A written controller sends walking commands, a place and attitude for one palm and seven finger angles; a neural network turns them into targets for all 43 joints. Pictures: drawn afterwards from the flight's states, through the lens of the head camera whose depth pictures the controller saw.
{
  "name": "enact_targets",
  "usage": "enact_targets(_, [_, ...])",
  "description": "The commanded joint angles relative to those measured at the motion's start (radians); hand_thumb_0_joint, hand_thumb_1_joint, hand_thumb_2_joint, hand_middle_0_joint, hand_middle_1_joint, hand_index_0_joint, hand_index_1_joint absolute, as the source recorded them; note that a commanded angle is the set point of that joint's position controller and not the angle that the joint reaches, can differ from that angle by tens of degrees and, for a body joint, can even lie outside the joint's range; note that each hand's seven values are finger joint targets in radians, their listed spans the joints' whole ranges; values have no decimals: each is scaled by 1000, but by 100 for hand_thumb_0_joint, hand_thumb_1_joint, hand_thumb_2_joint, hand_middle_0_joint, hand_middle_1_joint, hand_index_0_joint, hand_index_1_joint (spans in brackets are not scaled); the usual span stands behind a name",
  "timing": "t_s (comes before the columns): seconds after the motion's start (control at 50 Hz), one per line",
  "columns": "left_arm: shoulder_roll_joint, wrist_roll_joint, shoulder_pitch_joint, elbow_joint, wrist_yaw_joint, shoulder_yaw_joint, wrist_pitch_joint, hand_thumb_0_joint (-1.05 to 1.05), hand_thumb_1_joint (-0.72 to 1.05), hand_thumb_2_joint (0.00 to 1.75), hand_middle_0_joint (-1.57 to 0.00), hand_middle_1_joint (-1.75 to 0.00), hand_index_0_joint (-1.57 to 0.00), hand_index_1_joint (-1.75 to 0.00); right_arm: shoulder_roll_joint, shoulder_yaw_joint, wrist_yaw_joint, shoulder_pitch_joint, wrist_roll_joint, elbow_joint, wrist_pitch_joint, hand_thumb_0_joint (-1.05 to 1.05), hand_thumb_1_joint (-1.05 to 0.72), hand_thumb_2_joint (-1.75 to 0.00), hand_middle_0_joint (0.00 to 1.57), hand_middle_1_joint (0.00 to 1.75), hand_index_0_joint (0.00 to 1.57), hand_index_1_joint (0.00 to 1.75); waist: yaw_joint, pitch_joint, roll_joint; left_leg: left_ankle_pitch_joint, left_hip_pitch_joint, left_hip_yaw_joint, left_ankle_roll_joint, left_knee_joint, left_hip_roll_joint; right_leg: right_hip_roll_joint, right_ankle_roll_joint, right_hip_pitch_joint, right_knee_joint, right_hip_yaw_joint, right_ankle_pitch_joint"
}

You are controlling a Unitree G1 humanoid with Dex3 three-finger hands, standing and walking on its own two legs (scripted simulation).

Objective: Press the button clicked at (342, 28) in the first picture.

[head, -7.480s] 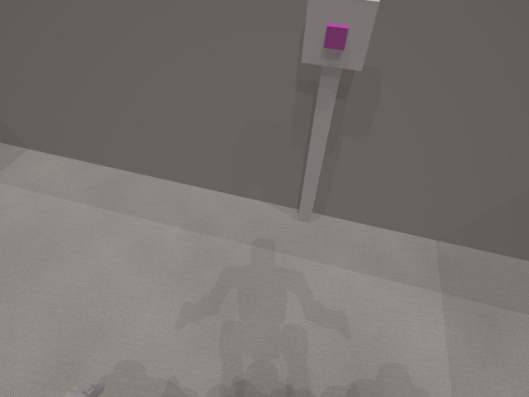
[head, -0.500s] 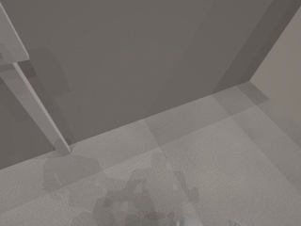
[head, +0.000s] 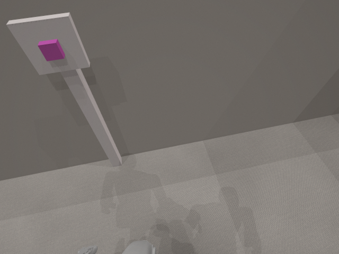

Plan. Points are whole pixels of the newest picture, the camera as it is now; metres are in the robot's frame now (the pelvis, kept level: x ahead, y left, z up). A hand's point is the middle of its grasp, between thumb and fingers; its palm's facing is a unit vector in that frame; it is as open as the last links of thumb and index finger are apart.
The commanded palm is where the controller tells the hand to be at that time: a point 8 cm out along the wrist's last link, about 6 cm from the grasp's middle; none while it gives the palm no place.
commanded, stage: turn to face it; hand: left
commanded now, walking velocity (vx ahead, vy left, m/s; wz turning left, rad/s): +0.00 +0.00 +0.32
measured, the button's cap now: (52, 49) +0.71 +0.41 +0.12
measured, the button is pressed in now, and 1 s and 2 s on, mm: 0 0 0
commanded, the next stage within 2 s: take the last steps up to it in 0.16 s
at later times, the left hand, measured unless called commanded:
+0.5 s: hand out of the picture +0.01 +0.24 -0.17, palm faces +0.17 -0.96 -0.23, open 7.4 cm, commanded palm none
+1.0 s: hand out of the picture -0.01 +0.15 -0.16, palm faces +0.33 -0.93 -0.15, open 7.4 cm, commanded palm none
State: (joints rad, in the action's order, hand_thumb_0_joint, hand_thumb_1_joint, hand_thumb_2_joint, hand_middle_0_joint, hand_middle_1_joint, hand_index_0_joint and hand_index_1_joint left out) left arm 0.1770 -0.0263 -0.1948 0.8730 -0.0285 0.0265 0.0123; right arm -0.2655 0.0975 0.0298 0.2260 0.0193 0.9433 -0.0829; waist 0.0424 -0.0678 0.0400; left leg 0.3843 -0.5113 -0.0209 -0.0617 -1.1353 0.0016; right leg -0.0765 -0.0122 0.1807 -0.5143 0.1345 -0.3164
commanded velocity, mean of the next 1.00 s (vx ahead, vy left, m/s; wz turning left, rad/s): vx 0.22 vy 0.02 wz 0.12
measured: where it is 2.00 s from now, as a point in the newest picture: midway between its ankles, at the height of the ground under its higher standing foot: outside the picture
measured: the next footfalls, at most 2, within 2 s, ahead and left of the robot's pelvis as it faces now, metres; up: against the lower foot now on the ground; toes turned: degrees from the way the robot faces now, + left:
left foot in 0.20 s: +0.03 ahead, +0.15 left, +0.00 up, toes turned +10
right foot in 0.62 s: +0.10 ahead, -0.07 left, +0.00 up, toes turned +2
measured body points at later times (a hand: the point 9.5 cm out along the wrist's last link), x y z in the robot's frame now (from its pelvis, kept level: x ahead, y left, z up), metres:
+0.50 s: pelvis +0.01 +0.04 +0.00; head +0.02 +0.04 +0.45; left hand +0.00 +0.29 -0.15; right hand +0.13 -0.18 -0.14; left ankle -0.01 +0.14 -0.74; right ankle +0.02 -0.09 -0.69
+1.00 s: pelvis +0.13 +0.05 +0.00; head +0.15 +0.04 +0.45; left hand -0.02 +0.20 -0.15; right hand +0.22 -0.17 -0.16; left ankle +0.21 +0.21 -0.69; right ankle +0.06 -0.07 -0.74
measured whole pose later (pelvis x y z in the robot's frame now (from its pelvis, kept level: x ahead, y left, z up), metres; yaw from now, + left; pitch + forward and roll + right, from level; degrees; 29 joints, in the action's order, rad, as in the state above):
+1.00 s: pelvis +0.13 +0.05 +0.00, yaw +13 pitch -1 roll +0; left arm 0.07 -0.03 -0.50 1.17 -0.02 0.01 -0.07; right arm -0.18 0.07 0.03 0.23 0.02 1.07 -0.01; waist -0.04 -0.04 0.02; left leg 0.17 -0.54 0.09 -0.01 -0.79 -0.11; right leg -0.04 0.01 -0.03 -0.31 0.18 -0.32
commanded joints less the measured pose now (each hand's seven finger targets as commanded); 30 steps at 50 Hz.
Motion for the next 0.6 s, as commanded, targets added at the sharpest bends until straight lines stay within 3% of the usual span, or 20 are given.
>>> enact_targets(0.0, [221, -3, -65, -36, -9, 61, -22, 0, 90, 90, -20, -30, -20, -30, -38, -7, -2, -108, -3, -90, 24, 0, -90, -90, 20, 30, 20, 30, -71, 35, -225, 53, -11, 44, -14, 148, -24, -255, -111, -77, 154, -121, 498])
enact_targets(0.08, [254, -7, -120, 0, -6, 70, -16, 0, 90, 90, -20, -30, -20, -30, -21, -28, -7, -134, -11, -87, 41, 0, -90, -90, 20, 30, 20, 30, -98, 84, -279, 68, 98, 103, 8, 383, 3, -248, -106, -133, 73, -97, 681])
enact_targets(0.12, [254, -3, -105, 13, -7, 72, -12, 0, 90, 90, -20, -30, -20, -30, -27, -30, -14, -82, -11, -70, 49, 0, -90, -90, 20, 30, 20, 30, -68, 105, -262, -29, 206, 120, 20, 538, 9, -241, -74, -106, 16, -70, 658])
enact_targets(0.14, [250, 4, -93, 15, -5, 71, -10, 0, 90, 90, -20, -30, -20, -30, -44, -29, -15, -45, -9, -58, 56, 0, -90, -90, 20, 30, 20, 30, -42, 124, -237, -142, 296, 120, 30, 664, 5, -220, -39, -73, -44, -38, 613])
enact_targets(0.16, [226, 15, -91, 8, -2, 67, -7, 0, 90, 90, -20, -30, -20, -30, -98, -16, -16, 8, -3, -45, 68, 0, -90, -90, 20, 30, 20, 30, -10, 177, -114, -355, 467, 56, 59, 745, -74, -188, 9, 35, -183, 8, 483])
enact_targets(0.18, [156, 21, -119, -21, 5, 54, -2, 0, 90, 90, -20, -30, -20, -30, -201, 5, -20, 44, 3, -46, 75, 0, -90, -90, 20, 30, 20, 30, -1, 214, 188, -761, 636, -263, 185, 726, -332, -64, 79, 305, -377, 43, -52])
enact_targets(0.2, [135, 12, -65, -39, 0, 31, 5, 0, 90, 90, -20, -30, -20, -30, -228, 8, -27, 84, -7, -33, 65, 0, -90, -90, 20, 30, 20, 30, 20, 202, 211, -908, 570, -280, 264, 743, -418, -44, 81, 319, -496, -35, -352])
enact_targets(0.22, [138, 15, -28, -23, -8, 35, 17, 0, 90, 90, -20, -30, -20, -30, -203, 3, -42, 75, -3, -19, 72, 0, -90, -90, 20, 30, 20, 30, 26, 196, 223, -854, 513, -270, 274, 755, -387, -44, 82, 319, -558, -102, -331])
enact_targets(0.24, [147, 18, -13, -4, -4, 41, 19, 0, 90, 90, -20, -30, -20, -30, -176, -5, -50, 11, 0, -29, 68, 0, -90, -90, 20, 30, 20, 30, 6, 129, 212, -745, 441, -223, 271, 766, -346, -50, 79, 323, -591, -120, -274])
enact_targets(0.28, [136, 11, -51, 37, 13, 42, 15, 0, 90, 90, -20, -30, -20, -30, -121, -28, -49, -52, 4, -40, 76, 0, -90, -90, 20, 30, 20, 30, -30, 92, 150, -541, 395, -147, 229, 799, -265, -39, 75, 299, -586, -97, -174])
enact_targets(0.34, [118, 2, -72, 64, 30, 32, 8, 0, 90, 90, -20, -30, -20, -30, -114, -27, -46, -24, 2, -27, 89, 0, -90, -90, 20, 30, 20, 30, -24, 74, 115, -235, 389, -148, 225, 871, -243, -27, 75, 303, -514, -68, -130])
enact_targets(0.38, [105, 0, -42, 56, 36, 28, 1, 0, 90, 90, -20, -30, -20, -30, -110, -26, -45, 22, 4, -11, 94, 0, -90, -90, 20, 30, 20, 30, -7, 29, 97, -123, 373, -186, 237, 906, -250, -21, 71, 313, -449, -61, -128])
enact_targets(0.46, [81, -1, -24, 50, 43, 19, -13, 0, 90, 90, -20, -30, -20, -30, -105, -22, -43, 46, 7, 11, 101, 0, -90, -90, 20, 30, 20, 30, -8, -2, 112, 21, 330, -204, 243, 931, -247, -10, 61, 250, -274, -43, -127])
enact_targets(0.5, [73, 0, -60, 63, 45, 17, -22, 0, 90, 90, -20, -30, -20, -30, -98, -23, -42, 42, 7, 24, 101, 0, -90, -90, 20, 30, 20, 30, -27, -5, 111, 70, 288, -202, 233, 919, -230, 11, 55, 169, -173, -29, -105])
enact_targets(0.54, [66, -4, -163, 104, 44, 23, -32, 0, 90, 90, -20, -30, -20, -30, -78, -25, -42, 24, 5, 32, 99, 0, -90, -90, 20, 30, 20, 30, -79, 4, 56, 148, 182, -163, 197, 835, -191, 35, 56, -21, -20, -7, -1])
enact_targets(0.56, [88, -7, -244, 131, 39, 30, -43, 0, 90, 90, -20, -30, -20, -30, -50, -28, -42, 23, 0, 35, 101, 0, -90, -90, 20, 30, 20, 30, -114, 12, -25, 178, 90, -118, 161, 705, -130, 10, 50, -153, 80, -48, 1])
enact_targets(0.58, [161, -18, -319, 152, 28, 47, -56, 0, 90, 90, -20, -30, -20, -30, 14, -41, -38, 33, -11, 21, 106, 0, -90, -90, 20, 30, 20, 30, -144, 27, -251, 171, -76, 9, 109, 434, -17, -182, -6, -271, 231, -303, -214])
